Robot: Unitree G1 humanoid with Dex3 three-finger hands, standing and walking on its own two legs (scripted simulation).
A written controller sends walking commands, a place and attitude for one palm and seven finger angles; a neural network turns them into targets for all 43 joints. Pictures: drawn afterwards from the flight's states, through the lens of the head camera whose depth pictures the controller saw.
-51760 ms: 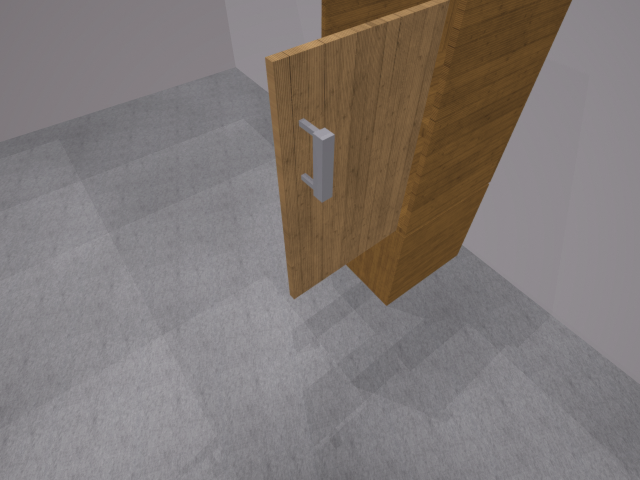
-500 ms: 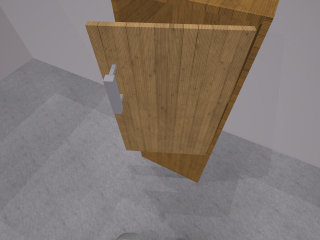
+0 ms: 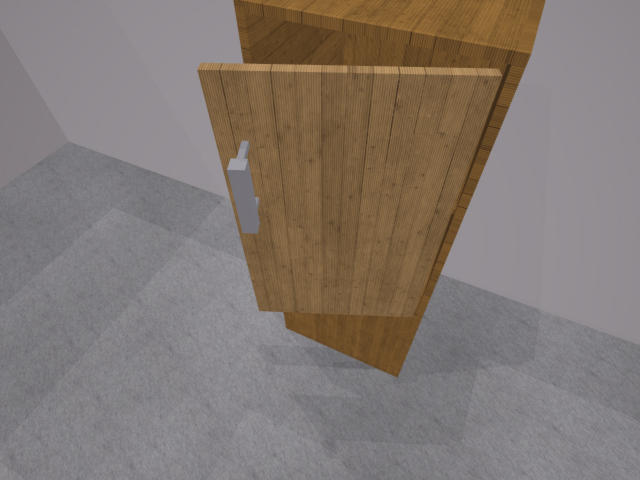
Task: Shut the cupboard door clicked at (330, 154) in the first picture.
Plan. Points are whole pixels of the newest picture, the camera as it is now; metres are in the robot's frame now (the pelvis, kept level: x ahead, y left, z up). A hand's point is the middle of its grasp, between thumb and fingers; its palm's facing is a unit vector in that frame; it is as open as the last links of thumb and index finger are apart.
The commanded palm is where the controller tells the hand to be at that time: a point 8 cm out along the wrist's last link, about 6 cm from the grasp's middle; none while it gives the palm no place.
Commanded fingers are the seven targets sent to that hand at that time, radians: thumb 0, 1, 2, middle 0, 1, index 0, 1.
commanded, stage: come to a stop and stand still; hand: left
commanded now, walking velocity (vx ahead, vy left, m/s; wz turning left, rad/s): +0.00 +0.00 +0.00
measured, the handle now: (247, 188) +0.49 +0.14 +0.08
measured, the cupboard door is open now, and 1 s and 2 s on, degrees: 23 23 23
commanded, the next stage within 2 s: look again from close up in 0.10 s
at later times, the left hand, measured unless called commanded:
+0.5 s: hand out of the picture +0.00 +0.19 -0.17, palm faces -0.02 -0.97 -0.24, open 7.3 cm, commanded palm none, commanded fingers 0.00 0.90 0.90 -0.20 -0.30 -0.20 -0.30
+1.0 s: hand (174, 411) +0.20 +0.19 +0.00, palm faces +0.19 -0.98 -0.03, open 7.1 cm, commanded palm +0.10 +0.24 -0.05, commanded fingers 0.00 0.90 0.90 -0.40 -0.52 -0.40 -0.52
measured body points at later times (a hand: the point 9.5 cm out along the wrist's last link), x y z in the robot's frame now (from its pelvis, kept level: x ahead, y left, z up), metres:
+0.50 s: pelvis -0.01 +0.01 -0.01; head +0.00 -0.01 +0.44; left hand +0.01 +0.24 -0.15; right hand -0.02 -0.21 -0.17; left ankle +0.01 +0.11 -0.74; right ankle -0.02 -0.12 -0.74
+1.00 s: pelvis -0.01 -0.01 -0.03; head +0.00 -0.01 +0.42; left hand +0.18 +0.24 +0.00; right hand +0.15 -0.26 -0.11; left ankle +0.01 +0.11 -0.74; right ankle -0.02 -0.12 -0.74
